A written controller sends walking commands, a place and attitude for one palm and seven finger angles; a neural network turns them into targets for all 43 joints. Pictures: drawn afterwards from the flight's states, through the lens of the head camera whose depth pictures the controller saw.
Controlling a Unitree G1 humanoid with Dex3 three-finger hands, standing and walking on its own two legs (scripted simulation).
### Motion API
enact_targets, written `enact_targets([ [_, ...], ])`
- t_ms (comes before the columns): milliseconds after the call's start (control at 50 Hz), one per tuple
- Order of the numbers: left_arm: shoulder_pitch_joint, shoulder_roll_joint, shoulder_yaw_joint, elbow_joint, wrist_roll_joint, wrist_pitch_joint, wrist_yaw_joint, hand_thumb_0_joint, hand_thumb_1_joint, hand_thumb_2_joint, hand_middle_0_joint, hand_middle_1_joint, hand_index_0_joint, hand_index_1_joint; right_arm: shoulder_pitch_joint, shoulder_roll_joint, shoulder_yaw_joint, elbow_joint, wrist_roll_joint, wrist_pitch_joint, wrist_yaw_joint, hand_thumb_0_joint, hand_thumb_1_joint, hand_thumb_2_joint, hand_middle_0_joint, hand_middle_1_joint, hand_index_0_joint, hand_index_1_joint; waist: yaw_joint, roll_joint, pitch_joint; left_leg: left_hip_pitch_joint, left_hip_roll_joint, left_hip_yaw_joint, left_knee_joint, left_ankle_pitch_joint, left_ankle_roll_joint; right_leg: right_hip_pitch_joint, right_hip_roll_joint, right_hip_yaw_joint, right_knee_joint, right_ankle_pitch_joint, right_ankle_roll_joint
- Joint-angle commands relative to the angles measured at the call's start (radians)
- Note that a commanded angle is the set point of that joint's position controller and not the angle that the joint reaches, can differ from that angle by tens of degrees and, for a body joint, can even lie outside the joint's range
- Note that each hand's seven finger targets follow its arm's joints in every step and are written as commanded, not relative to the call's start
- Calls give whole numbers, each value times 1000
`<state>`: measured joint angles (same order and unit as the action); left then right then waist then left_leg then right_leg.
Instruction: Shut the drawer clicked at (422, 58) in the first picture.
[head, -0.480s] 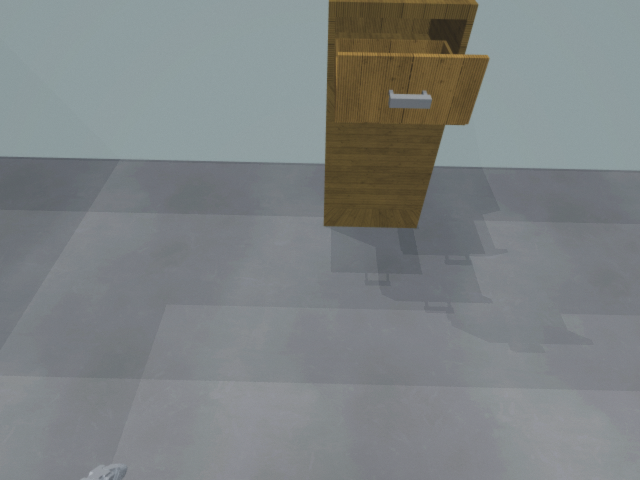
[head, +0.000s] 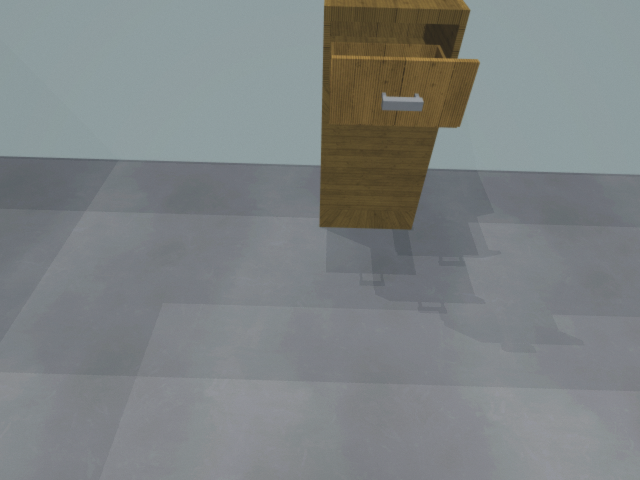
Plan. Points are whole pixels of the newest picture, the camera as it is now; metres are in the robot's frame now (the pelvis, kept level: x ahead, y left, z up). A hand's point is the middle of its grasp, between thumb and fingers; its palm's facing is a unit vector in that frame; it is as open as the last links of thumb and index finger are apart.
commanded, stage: stand and wait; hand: left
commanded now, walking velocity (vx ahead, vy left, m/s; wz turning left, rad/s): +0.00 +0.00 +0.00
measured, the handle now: (401, 99) +1.01 -0.15 -0.01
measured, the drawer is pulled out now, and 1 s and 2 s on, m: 0.26 0.26 0.26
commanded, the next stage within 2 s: look at it before walking up in 0.34 s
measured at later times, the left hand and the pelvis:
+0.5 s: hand out of the picture +0.06 +0.25 -0.15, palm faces -0.02 -0.94 -0.33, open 7.4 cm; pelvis -0.01 +0.00 +0.00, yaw +0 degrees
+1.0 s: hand out of the picture +0.06 +0.25 -0.16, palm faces -0.02 -0.95 -0.33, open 7.4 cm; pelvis +0.00 +0.01 +0.00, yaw +0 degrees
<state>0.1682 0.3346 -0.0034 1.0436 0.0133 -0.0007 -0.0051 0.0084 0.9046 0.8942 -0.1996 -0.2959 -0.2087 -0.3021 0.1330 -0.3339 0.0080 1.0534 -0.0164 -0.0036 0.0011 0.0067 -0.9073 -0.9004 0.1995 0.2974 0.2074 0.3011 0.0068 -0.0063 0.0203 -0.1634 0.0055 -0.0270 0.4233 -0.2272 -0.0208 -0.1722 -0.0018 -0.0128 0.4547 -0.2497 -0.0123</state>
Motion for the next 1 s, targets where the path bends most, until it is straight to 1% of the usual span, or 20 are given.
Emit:
enact_targets([
  [0,-51,211,44,-62,-4,-28,16,0,900,900,-200,-300,-200,-300,-60,-186,-43,-60,5,-30,-16,0,-900,-900,200,300,200,300,-4,2,-61,-4,95,-69,-61,135,46,18,-122,123,-109,138,-29],
  [20,-52,212,45,-58,-4,-28,16,0,900,900,-200,-300,-200,-300,-57,-188,-42,-56,4,-30,-17,0,-900,-900,200,300,200,300,-3,-6,-57,-7,94,-66,-61,128,44,16,-123,127,-113,132,-28],
  [100,-51,213,43,-44,-5,-28,16,0,900,900,-200,-300,-200,-300,-46,-188,-41,-38,6,-29,-16,0,-900,-900,200,300,200,300,-4,-4,-49,-6,97,-70,-70,119,43,13,-122,130,-125,109,-29],
  [180,-52,211,41,-34,-5,-26,15,0,900,900,-200,-300,-200,-300,-42,-191,-41,-25,5,-29,-15,0,-900,-900,200,300,200,300,-2,2,-30,-13,96,-71,-84,87,41,-3,-121,133,-141,51,-26],
  [220,-54,212,43,-32,-4,-26,15,0,900,900,-200,-300,-200,-300,-34,-192,-41,-20,5,-29,-15,0,-900,-900,200,300,200,300,-3,-4,-27,-22,98,-75,-89,78,42,-2,-119,131,-144,32,-26],
  [320,-51,211,43,-28,-4,-27,15,0,900,900,-200,-300,-200,-300,-30,-193,-40,-14,5,-32,-15,0,-900,-900,200,300,200,300,-2,9,-46,-12,101,-77,-89,105,41,12,-121,129,-141,63,-25],
  [400,-52,210,42,-26,-3,-27,15,0,900,900,-200,-300,-200,-300,-25,-188,-40,-11,6,-30,-14,0,-900,-900,200,300,200,300,-2,-6,-27,-18,100,-80,-95,89,41,0,-118,133,-151,40,-25],
  [440,-51,207,42,-25,-3,-26,15,0,900,900,-200,-300,-200,-300,-28,-189,-41,-8,4,-30,-14,0,-900,-900,200,300,200,300,-3,4,-18,-18,98,-78,-99,77,40,-11,-120,135,-156,20,-24],
  [500,-48,208,41,-24,-3,-28,15,0,900,900,-200,-300,-200,-300,-26,-188,-41,-8,5,-29,-14,0,-900,-900,200,300,200,300,-3,-4,-24,-9,99,-80,-93,91,40,-11,-119,138,-158,34,-24],
  [600,-49,206,42,-24,-2,-28,15,0,900,900,-200,-300,-200,-300,-27,-190,-42,-8,6,-31,-14,0,-900,-900,200,300,200,300,-3,16,-27,-9,103,-83,-102,96,41,-5,-115,131,-152,51,-21],
  [620,-48,204,42,-23,-2,-28,15,0,900,900,-200,-300,-200,-300,-29,-191,-42,-8,6,-33,-14,0,-900,-900,200,300,200,300,-3,12,-32,-6,105,-84,-105,101,41,-1,-115,129,-148,60,-20],
  [640,-45,202,41,-21,-3,-27,15,0,900,900,-200,-300,-200,-300,-30,-192,-41,-6,6,-34,-15,0,-900,-900,200,300,200,300,-2,23,-36,-3,106,-85,-106,106,42,5,-115,129,-147,69,-20],
  [700,-43,204,41,-20,-2,-28,15,0,900,900,-200,-300,-200,-300,-30,-192,-41,-8,8,-34,-15,0,-900,-900,200,300,200,300,-1,11,-43,-3,107,-87,-105,120,43,15,-115,125,-144,90,-19],
  [740,-41,201,41,-18,-2,-29,15,0,900,900,-200,-300,-200,-300,-33,-193,-41,-7,7,-36,-16,0,-900,-900,200,300,200,300,-1,15,-45,6,109,-86,-106,136,43,17,-117,121,-141,112,-18],
  [900,-37,202,40,-14,-2,-30,15,0,900,900,-200,-300,-200,-300,-36,-190,-42,-6,9,-33,-16,0,-900,-900,200,300,200,300,-2,4,-43,14,110,-84,-108,138,43,21,-118,121,-149,122,-18],
  [920,-36,203,38,-12,-2,-29,15,0,900,900,-200,-300,-200,-300,-38,-193,-41,-5,9,-34,-16,0,-900,-900,200,300,200,300,-1,13,-44,15,109,-83,-110,138,42,21,-120,120,-147,121,-17],
  [940,-40,204,39,-12,-2,-29,15,0,900,900,-200,-300,-200,-300,-40,-194,-41,-4,8,-33,-16,0,-900,-900,200,300,200,300,-2,6,-39,14,109,-85,-110,139,41,19,-118,120,-148,122,-16],
  [980,-37,202,39,-13,-3,-29,15,0,900,900,-200,-300,-200,-300,-41,-196,-42,-5,8,-34,-16,0,-900,-900,200,300,200,300,-3,14,-47,23,110,-83,-113,142,42,21,-118,121,-150,125,-16],
])
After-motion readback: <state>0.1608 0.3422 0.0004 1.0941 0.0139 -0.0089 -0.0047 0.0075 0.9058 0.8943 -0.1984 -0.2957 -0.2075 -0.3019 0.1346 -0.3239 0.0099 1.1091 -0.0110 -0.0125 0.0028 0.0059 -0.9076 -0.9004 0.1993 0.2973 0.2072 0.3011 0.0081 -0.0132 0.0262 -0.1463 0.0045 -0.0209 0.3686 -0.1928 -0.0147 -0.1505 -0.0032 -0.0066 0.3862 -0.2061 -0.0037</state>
